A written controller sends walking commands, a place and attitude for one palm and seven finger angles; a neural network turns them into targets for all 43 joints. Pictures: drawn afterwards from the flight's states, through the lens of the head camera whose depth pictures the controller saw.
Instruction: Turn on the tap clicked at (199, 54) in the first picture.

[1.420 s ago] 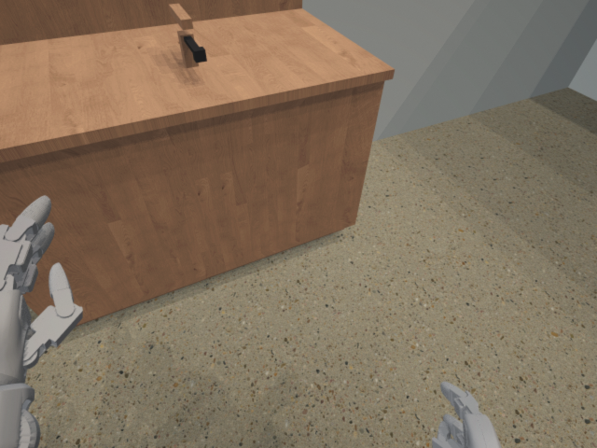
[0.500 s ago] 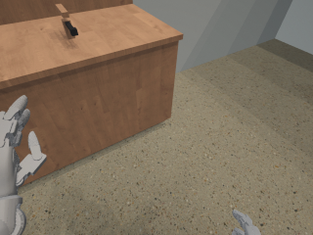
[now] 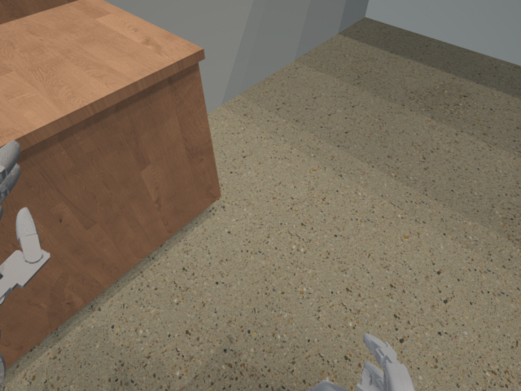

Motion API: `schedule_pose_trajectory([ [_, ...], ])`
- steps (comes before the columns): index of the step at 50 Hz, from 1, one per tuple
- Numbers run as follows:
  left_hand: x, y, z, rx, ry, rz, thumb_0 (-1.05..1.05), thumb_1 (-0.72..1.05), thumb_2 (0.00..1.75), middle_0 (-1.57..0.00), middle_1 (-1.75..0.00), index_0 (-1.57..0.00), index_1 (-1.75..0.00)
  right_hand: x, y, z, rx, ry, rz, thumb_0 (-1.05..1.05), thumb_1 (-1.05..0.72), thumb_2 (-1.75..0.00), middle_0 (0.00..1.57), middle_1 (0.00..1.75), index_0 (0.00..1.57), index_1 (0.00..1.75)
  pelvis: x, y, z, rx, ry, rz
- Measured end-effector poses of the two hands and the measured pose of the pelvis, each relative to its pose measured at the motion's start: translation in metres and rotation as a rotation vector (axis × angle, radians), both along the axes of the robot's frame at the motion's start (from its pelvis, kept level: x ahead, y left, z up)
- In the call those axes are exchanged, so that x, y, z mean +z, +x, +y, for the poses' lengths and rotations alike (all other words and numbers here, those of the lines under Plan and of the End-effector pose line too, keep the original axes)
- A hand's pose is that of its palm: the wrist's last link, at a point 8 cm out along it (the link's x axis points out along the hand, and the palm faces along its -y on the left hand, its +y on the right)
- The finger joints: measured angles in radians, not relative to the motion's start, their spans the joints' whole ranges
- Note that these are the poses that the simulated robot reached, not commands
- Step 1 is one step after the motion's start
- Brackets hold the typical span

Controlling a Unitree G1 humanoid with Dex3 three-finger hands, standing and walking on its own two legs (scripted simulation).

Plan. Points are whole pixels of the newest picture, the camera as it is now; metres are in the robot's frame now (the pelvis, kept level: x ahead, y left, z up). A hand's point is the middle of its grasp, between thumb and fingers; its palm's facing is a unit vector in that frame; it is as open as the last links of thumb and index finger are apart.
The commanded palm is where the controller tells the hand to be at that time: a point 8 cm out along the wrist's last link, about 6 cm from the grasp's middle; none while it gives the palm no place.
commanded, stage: walk to a spot facing it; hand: left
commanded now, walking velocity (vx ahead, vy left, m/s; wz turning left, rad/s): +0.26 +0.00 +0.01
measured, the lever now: out of the picture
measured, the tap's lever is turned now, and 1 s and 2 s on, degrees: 0 0 0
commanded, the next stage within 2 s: turn to face it in 0.10 s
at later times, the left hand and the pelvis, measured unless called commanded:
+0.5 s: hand (70, 192) +0.31 +0.25 +0.18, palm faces +0.49 -0.79 -0.37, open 7.4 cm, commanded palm +0.24 +0.28 +0.19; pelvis +0.11 -0.01 -0.01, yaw +6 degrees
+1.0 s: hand (64, 262) +0.22 +0.21 +0.18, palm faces +0.67 -0.62 -0.40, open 7.4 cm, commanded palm +0.15 +0.24 +0.19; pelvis +0.10 -0.08 +0.01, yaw +21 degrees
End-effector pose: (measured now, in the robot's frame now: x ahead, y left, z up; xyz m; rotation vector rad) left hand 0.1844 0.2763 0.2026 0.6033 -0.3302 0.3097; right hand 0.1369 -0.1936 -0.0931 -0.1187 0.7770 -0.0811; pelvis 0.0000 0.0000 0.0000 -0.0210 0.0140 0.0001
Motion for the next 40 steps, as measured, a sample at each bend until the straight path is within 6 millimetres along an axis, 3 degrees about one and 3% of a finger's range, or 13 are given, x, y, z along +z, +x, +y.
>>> schedule_pose_trajectory([
  [3,-0.008,0.023,-0.019,-0.009,0.043,-0.013,0.01,0.89,0.9,-0.21,-0.3,-0.21,-0.3,-0.025,0.015,-0.027,-0.012,-0.011,0.036,0.01,-0.9,-0.9,0.21,0.3,0.2,0.3,-0.019,0.016,-0.016,-0.005,0.017,-0.009],
  [6,-0.014,0.041,-0.032,-0.027,-0.001,0.005,0.01,0.89,0.9,-0.21,-0.3,-0.21,-0.3,-0.032,0.027,-0.055,-0.033,-0.047,0.088,0.02,-0.9,-0.9,0.21,0.3,0.2,0.3,-0.019,0.027,-0.02,-0.021,0.015,-0.02],
  [11,-0.008,0.058,-0.041,-0.051,-0.011,0.034,0.01,0.89,0.9,-0.22,-0.3,-0.22,-0.3,-0.01,0.047,-0.087,-0.093,-0.119,0.104,0.02,-0.9,-0.9,0.2,0.3,0.2,0.3,-0.006,0.051,-0.025,-0.009,0.013,-0.015],
  [15,0.004,0.066,-0.035,-0.037,-0.009,-0.012,0.01,0.88,0.9,-0.22,-0.3,-0.22,-0.3,0.011,0.068,-0.095,-0.084,-0.177,0.086,0.02,-0.91,-0.9,0.2,0.3,0.2,0.3,0.001,0.072,-0.027,0.011,0.026,-0.015],
  [21,-0.002,0.076,-0.007,0.031,-0.06,-0.112,0.01,0.89,0.9,-0.22,-0.3,-0.22,-0.3,0.019,0.113,-0.08,-0.047,-0.225,0.016,0.02,-0.91,-0.9,0.2,0.3,0.2,0.3,-0.009,0.104,-0.015,0.054,0.026,-0.036],
  [26,-0.011,0.08,0.009,0.101,-0.105,-0.095,0.01,0.89,0.9,-0.21,-0.3,-0.21,-0.3,0.02,0.149,-0.04,0.048,-0.147,-0.032,0.02,-0.91,-0.9,0.2,0.3,0.2,0.3,-0.006,0.109,-0.016,0.113,0.001,-0.033],
  [33,0.004,0.045,-0.008,0.164,-0.078,-0.047,0.02,0.89,0.9,-0.21,-0.3,-0.21,-0.3,0.02,0.178,0.002,0.217,-0.02,-0.08,0.01,-0.9,-0.9,0.2,0.3,0.2,0.3,0.0,0.11,-0.033,0.185,-0.028,-0.009],
  [36,0.006,0.027,-0.017,0.237,-0.063,-0.02,0.01,0.89,0.9,-0.21,-0.3,-0.21,-0.3,0.014,0.185,0.005,0.277,0.013,-0.081,0.01,-0.9,-0.9,0.21,0.3,0.2,0.3,-0.001,0.107,-0.048,0.213,-0.019,-0.009],
  [40,-0.002,0.009,-0.031,0.335,-0.095,0.008,0.01,0.89,0.9,-0.21,-0.3,-0.21,-0.3,0.002,0.189,-0.009,0.33,0.023,-0.055,0.01,-0.9,-0.9,0.21,0.3,0.2,0.3,-0.003,0.103,-0.066,0.256,0.002,-0.023],
])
